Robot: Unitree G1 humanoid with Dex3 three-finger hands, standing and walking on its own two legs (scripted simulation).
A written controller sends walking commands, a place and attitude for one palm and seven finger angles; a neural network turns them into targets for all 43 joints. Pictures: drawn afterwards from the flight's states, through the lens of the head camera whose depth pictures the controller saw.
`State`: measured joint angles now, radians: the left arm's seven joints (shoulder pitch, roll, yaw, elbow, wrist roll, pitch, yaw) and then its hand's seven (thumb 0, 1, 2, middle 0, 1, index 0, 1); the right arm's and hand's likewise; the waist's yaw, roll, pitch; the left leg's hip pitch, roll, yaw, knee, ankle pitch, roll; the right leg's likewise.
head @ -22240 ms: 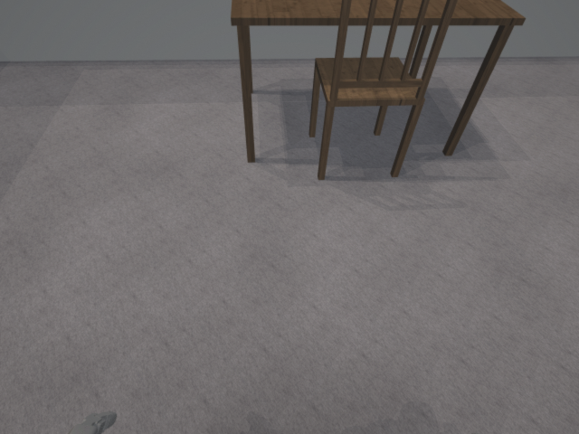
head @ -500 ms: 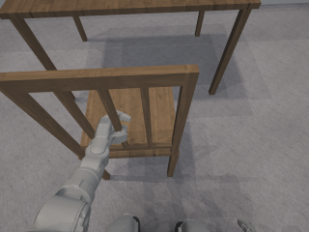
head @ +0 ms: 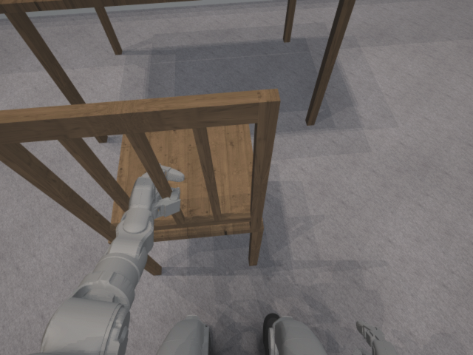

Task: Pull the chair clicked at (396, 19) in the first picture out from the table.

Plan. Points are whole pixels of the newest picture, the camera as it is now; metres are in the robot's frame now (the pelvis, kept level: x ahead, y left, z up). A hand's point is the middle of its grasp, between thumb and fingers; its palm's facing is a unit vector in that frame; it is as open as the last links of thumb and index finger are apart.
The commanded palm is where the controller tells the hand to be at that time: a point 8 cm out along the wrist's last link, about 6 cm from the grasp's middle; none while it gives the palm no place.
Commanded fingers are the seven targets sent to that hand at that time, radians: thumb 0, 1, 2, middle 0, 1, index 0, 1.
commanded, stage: step backward, pulling the chair out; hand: left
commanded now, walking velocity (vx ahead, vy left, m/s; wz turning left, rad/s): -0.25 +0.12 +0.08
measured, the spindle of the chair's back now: (163, 187) +0.41 +0.14 -0.04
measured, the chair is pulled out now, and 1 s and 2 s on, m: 0.55 0.71 0.71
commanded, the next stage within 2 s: stop walking, hand still on the chair in 0.12 s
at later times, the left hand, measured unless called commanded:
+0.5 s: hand (167, 258) +0.27 +0.12 -0.05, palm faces -0.03 -0.98 -0.18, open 5.1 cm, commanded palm +0.26 +0.17 -0.03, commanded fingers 0.00 0.90 0.90 -0.50 -1.45 -0.50 -1.45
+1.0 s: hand (168, 284) +0.23 +0.12 -0.05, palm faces -0.05 -0.98 -0.18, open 5.2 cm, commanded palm +0.21 +0.17 -0.03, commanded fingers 0.00 0.90 0.90 -0.50 -1.45 -0.50 -1.45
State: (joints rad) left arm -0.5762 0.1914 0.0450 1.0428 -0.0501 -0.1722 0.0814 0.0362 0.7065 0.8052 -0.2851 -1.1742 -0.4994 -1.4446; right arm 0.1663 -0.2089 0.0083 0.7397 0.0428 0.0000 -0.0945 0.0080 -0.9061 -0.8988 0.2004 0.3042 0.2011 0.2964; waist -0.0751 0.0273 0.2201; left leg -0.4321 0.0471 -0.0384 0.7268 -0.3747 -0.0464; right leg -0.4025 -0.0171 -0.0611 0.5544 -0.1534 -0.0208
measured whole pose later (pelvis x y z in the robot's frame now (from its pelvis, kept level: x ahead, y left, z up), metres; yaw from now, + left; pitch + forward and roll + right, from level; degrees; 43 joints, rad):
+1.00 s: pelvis -0.04 +0.01 +0.01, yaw +1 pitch -1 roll +1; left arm -0.11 0.10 -0.11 0.70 -0.03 -0.04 0.10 0.04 0.71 0.79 -0.23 -1.21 -0.50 -1.44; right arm 0.19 -0.21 0.03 0.68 0.02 0.03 -0.13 0.01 -0.91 -0.90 0.20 0.30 0.20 0.30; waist -0.04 0.02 0.03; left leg -0.13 0.04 0.03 0.42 -0.27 -0.03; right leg -0.25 -0.04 -0.02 0.46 -0.20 0.01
